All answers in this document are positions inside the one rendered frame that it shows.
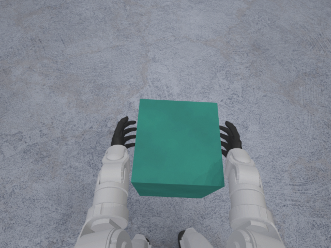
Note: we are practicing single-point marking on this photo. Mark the robot right upper arm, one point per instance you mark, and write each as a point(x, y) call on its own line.
point(245, 238)

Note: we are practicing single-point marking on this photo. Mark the robot left upper arm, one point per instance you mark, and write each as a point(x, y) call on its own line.
point(109, 238)

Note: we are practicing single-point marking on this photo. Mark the right robot hand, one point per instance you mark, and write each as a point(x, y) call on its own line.
point(232, 138)

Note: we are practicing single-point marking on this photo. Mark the robot right thigh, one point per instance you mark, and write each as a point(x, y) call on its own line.
point(194, 240)

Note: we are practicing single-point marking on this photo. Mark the robot left shin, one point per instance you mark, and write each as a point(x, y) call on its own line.
point(139, 236)

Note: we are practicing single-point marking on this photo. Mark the robot right forearm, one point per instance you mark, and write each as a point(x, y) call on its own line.
point(248, 206)

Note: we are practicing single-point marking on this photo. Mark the robot left forearm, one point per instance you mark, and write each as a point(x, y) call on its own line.
point(109, 207)

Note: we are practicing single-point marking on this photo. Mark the left robot hand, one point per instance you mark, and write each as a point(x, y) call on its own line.
point(119, 133)

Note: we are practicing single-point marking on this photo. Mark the carton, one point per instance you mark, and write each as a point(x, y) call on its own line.
point(177, 150)

